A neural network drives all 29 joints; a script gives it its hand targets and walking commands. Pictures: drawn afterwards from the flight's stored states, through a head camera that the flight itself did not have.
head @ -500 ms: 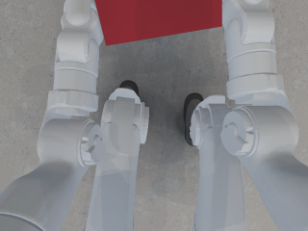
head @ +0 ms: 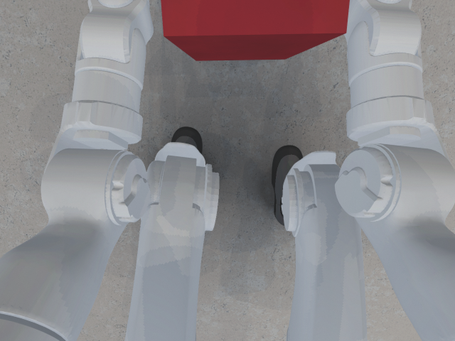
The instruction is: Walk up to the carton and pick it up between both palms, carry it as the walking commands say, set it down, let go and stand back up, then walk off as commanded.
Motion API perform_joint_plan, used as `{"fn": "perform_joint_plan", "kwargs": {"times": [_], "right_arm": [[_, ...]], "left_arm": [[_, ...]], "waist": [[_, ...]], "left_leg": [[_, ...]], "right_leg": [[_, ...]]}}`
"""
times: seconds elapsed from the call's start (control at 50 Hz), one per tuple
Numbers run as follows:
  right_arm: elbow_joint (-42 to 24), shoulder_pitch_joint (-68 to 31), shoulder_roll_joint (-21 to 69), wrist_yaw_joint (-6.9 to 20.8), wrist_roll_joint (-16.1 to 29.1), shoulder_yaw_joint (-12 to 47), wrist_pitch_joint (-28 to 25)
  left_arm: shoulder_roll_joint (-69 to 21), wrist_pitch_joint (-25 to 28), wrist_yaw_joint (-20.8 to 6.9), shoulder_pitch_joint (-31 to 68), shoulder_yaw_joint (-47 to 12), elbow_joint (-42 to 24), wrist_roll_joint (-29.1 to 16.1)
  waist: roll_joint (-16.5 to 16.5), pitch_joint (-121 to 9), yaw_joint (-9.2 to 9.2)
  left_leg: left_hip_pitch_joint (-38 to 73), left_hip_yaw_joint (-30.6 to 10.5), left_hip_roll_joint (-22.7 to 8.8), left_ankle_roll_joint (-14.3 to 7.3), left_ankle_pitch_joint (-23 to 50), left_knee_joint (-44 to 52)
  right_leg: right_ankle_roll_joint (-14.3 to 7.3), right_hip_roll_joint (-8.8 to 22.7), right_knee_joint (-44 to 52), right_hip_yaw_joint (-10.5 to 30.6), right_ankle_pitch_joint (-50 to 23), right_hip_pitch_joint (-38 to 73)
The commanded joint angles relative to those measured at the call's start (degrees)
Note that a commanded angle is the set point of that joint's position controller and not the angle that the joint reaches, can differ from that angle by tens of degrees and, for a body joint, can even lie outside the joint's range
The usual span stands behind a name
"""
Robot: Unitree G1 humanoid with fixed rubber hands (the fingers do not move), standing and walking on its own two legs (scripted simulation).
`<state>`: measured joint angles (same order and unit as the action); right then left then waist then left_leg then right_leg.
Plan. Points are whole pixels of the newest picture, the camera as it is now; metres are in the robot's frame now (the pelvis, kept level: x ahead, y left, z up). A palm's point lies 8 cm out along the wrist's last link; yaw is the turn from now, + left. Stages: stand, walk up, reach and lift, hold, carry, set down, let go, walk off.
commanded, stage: set down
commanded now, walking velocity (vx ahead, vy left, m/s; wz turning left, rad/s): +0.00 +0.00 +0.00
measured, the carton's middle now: out of the picture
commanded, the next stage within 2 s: none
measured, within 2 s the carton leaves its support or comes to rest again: neither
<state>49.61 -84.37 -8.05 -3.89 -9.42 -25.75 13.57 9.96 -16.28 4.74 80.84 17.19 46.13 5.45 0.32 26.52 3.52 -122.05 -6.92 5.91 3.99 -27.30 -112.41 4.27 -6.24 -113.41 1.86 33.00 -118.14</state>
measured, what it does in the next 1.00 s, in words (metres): stands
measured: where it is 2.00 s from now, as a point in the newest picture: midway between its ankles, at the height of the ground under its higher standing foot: (234, 190)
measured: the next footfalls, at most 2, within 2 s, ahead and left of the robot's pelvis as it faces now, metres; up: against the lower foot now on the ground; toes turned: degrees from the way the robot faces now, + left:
none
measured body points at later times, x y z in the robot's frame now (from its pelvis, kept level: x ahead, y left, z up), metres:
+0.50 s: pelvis -0.01 -0.01 -0.03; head +0.37 +0.03 +0.20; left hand +0.51 +0.20 -0.24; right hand +0.59 -0.06 -0.18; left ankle +0.13 +0.13 -0.40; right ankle +0.11 -0.13 -0.40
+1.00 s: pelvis -0.01 -0.01 -0.03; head +0.37 +0.03 +0.20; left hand +0.51 +0.19 -0.24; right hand +0.59 -0.06 -0.18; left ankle +0.13 +0.13 -0.40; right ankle +0.11 -0.13 -0.40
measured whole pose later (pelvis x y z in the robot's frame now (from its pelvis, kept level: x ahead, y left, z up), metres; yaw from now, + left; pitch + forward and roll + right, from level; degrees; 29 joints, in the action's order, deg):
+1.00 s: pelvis -0.01 -0.01 -0.03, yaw +0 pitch +34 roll -2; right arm 50.4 -91.1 -4.3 -4.9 -15.0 -26.5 12.2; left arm 13.5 -16.1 1.8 80.3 15.9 53.4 5.4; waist 1.2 26.4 4.5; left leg -123.5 -6.9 5.6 5.3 -28.2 -117.4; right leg 3.9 -7.8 -118.9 2.0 32.8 -120.8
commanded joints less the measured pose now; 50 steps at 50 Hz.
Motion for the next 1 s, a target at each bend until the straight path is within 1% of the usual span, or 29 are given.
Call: {"fn": "perform_joint_plan", "kwargs": {"times": [0.0,0.04,0.06,0.12,0.18,0.24,0.26,0.28,0.3,0.32,0.34,0.36,0.42,0.46,0.54,0.58,0.6,0.62,0.64,0.66,0.68,0.7,0.76,0.78,0.82,0.84,0.92,0.94,0.98], "right_arm": [[-16.77,-39.93,53.88,9.18,16.29,39.22,-3.01],[-10.65,-46.26,50.06,8.23,14.50,37.75,-1.68],[-11.78,-45.21,51.94,7.63,13.14,37.28,-1.81],[-3.92,-43.33,51.36,8.52,9.31,29.65,-0.97],[10.15,-32.01,53.18,10.05,3.62,22.17,1.56],[10.02,-25.65,57.70,10.55,3.69,20.61,1.97],[13.65,-20.59,59.06,10.48,2.18,18.10,2.54],[14.86,-20.43,60.25,10.42,2.96,18.05,2.16],[16.96,-17.91,62.30,10.37,3.23,17.56,2.80],[20.28,-15.94,61.10,10.36,2.50,15.66,2.77],[19.32,-17.49,58.84,10.49,2.18,14.66,2.41],[21.12,-15.70,60.51,11.31,1.69,15.07,3.35],[16.56,-17.19,58.24,11.51,1.58,15.57,2.36],[16.70,-19.52,59.78,11.98,2.18,16.89,2.64],[19.64,-15.73,60.07,11.91,0.67,15.97,3.23],[19.64,-15.87,58.62,11.73,-0.43,14.64,2.79],[19.25,-17.66,58.07,12.10,0.19,14.82,2.98],[17.96,-18.78,58.32,11.67,0.18,15.62,2.59],[19.66,-18.08,58.02,12.02,0.39,15.46,2.60],[21.54,-15.46,58.47,12.44,-0.26,13.60,3.20],[19.40,-17.65,58.05,12.27,0.14,15.33,3.02],[21.31,-15.72,56.52,12.30,-0.96,13.04,2.89],[22.70,-14.78,55.92,13.05,-1.86,12.73,3.11],[23.61,-15.05,56.59,12.58,-1.91,12.63,2.91],[26.18,-12.40,55.86,12.84,-3.72,10.15,3.42],[23.76,-14.28,56.85,13.28,-1.92,11.92,3.07],[23.95,-12.70,55.73,13.30,-3.08,10.25,2.50],[23.90,-14.25,55.19,13.24,-3.11,11.02,2.61],[23.78,-12.26,56.16,13.41,-2.58,11.46,2.91]], "left_arm": [[-42.45,5.95,-9.72,38.50,-25.12,-13.01,-10.12],[-41.72,4.11,-11.23,34.58,-15.61,-1.81,-7.11],[-45.24,4.29,-12.01,35.55,-15.86,-1.40,-7.81],[-44.71,3.16,-14.82,34.91,-9.99,6.07,-2.93],[-45.17,2.83,-17.31,37.44,-9.67,6.39,-0.79],[-42.25,6.02,-16.77,51.43,-17.02,-12.53,-5.43],[-42.72,7.59,-15.94,59.46,-21.31,-20.89,-9.44],[-41.95,8.19,-15.30,60.64,-23.44,-21.70,-10.15],[-40.58,8.83,-14.96,64.96,-25.55,-27.30,-11.49],[-41.16,8.29,-14.50,62.27,-26.36,-23.05,-9.43],[-40.05,7.66,-14.35,58.99,-25.55,-19.88,-7.87],[-39.31,7.28,-13.96,56.95,-25.06,-19.98,-6.96],[-42.67,6.53,-14.80,52.29,-24.54,-15.95,-9.65],[-40.10,7.06,-14.28,51.72,-21.02,-15.35,-7.76],[-37.63,8.24,-14.34,53.92,-19.60,-18.03,-9.60],[-39.43,7.42,-14.78,50.27,-20.08,-13.10,-9.25],[-38.74,7.18,-15.12,50.14,-19.48,-12.85,-8.26],[-38.71,7.69,-14.89,53.62,-19.55,-14.76,-9.53],[-37.40,7.66,-15.09,50.81,-18.93,-12.98,-8.16],[-37.69,7.53,-14.79,50.91,-19.05,-12.42,-6.98],[-37.62,7.43,-14.99,50.97,-18.13,-12.36,-7.66],[-38.57,7.48,-14.88,49.75,-18.74,-11.39,-7.85],[-36.65,7.80,-15.00,50.24,-17.91,-12.40,-8.35],[-38.05,7.19,-14.97,47.31,-16.70,-7.78,-6.03],[-36.55,7.75,-14.86,49.03,-16.59,-10.32,-6.86],[-36.61,7.61,-14.88,48.01,-17.08,-10.13,-5.95],[-37.58,7.86,-14.63,46.27,-17.16,-9.20,-6.22],[-35.96,8.03,-14.64,46.19,-15.37,-9.03,-5.18],[-34.65,8.76,-14.12,47.50,-15.85,-12.63,-5.37]], "waist": [[5.18,-119.53,7.02],[7.13,-100.80,11.77],[10.20,-100.17,9.36],[7.57,-80.12,10.03],[6.58,-70.20,5.43],[2.55,-82.93,2.12],[1.52,-88.61,-2.37],[-2.12,-91.32,-1.61],[-2.74,-95.76,-2.77],[-4.96,-93.66,-2.77],[-7.60,-90.68,-0.83],[-4.46,-89.28,-1.04],[-4.15,-86.85,-1.66],[-1.32,-84.65,2.37],[0.78,-83.71,1.15],[0.79,-79.96,-0.35],[-0.95,-79.75,1.47],[0.53,-80.97,0.70],[0.22,-80.43,2.06],[-0.29,-78.22,0.36],[1.19,-78.71,1.91],[-0.67,-75.65,0.71],[1.43,-73.47,0.08],[1.52,-73.76,0.68],[0.74,-71.40,-1.09],[-0.49,-72.31,1.76],[-0.08,-70.62,-0.95],[1.00,-71.21,1.46],[0.92,-71.62,1.28]], "left_leg": [[54.90,11.35,0.92,-2.57,34.62,-0.47],[39.78,13.78,1.00,-2.74,18.75,0.43],[38.09,13.72,1.55,-3.04,16.16,0.53],[27.61,13.77,0.87,-3.63,3.99,3.06],[23.73,13.73,0.39,-3.34,-2.27,4.16],[32.46,14.05,0.51,-2.49,6.82,2.61],[36.38,13.80,0.67,-1.61,9.83,1.90],[39.79,13.90,0.57,-1.15,13.54,1.32],[43.70,13.58,0.36,-0.81,16.22,0.18],[45.03,13.43,0.25,-0.09,15.13,1.07],[45.14,13.57,0.18,0.16,14.04,1.21],[45.99,12.65,0.53,0.03,13.54,2.01],[41.52,13.32,0.87,-0.19,12.87,1.54],[39.95,13.66,1.07,-0.80,13.22,1.47],[34.84,14.65,0.89,-0.67,11.63,0.84],[31.91,14.29,0.80,-0.45,9.53,1.57],[33.79,14.21,0.41,-0.58,10.98,1.27],[33.65,14.00,0.69,-0.75,10.10,0.60],[32.49,14.28,0.51,-0.59,10.42,1.06],[32.94,14.27,0.12,-0.50,7.81,1.28],[32.91,14.07,0.57,-0.84,8.19,1.49],[31.97,13.60,0.39,-0.42,6.83,1.61],[29.60,13.50,0.35,-0.79,7.31,1.84],[30.00,13.50,0.46,-0.67,5.96,1.39],[28.25,13.58,0.23,-0.32,5.61,1.75],[30.56,13.29,0.57,-0.59,6.92,2.40],[30.05,12.80,0.68,-0.84,6.86,2.93],[28.82,13.37,0.47,-0.70,6.52,1.83],[29.56,13.33,0.53,-1.06,6.88,2.30]], "right_leg": [[-0.56,-4.05,1.14,-7.00,-25.94,33.93],[-0.19,-3.29,2.50,-5.74,-13.83,31.39],[-0.54,-3.43,3.50,-5.48,-12.45,33.41],[-1.87,-4.09,4.27,-5.23,-1.85,22.35],[-2.87,-4.41,4.92,-5.61,3.09,17.62],[-3.30,-5.79,2.80,-6.57,-6.07,19.42],[-3.77,-6.43,2.08,-7.57,-9.84,20.34],[-3.71,-6.65,1.32,-7.60,-12.46,19.56],[-3.77,-6.86,0.86,-7.57,-13.63,19.68],[-3.69,-6.61,1.34,-7.98,-11.36,17.58],[-3.83,-6.33,1.49,-7.58,-9.75,15.62],[-3.28,-5.75,1.39,-8.24,-9.09,16.32],[-3.74,-5.50,1.36,-7.74,-9.41,16.80],[-3.22,-5.17,1.60,-6.92,-9.08,17.56],[-2.89,-5.29,1.91,-6.10,-10.09,21.99],[-2.93,-5.33,1.80,-6.76,-9.44,20.02],[-3.22,-5.21,1.01,-6.29,-9.32,18.58],[-3.04,-5.38,1.48,-6.19,-8.24,18.98],[-3.01,-5.24,1.31,-6.43,-9.22,19.04],[-3.09,-4.95,1.67,-6.64,-7.27,17.91],[-2.76,-4.91,1.62,-6.53,-7.21,18.92],[-3.29,-5.15,1.62,-6.49,-5.92,15.83],[-3.33,-4.99,1.60,-6.45,-6.82,15.96],[-3.10,-4.74,1.92,-6.52,-5.54,16.93],[-3.46,-4.62,2.32,-6.08,-6.21,15.87],[-3.37,-4.78,1.84,-6.41,-6.87,15.17],[-3.07,-5.08,1.77,-7.40,-6.64,13.40],[-3.09,-4.84,1.97,-6.17,-5.72,14.16],[-2.95,-5.34,1.75,-6.47,-6.30,13.37]]}}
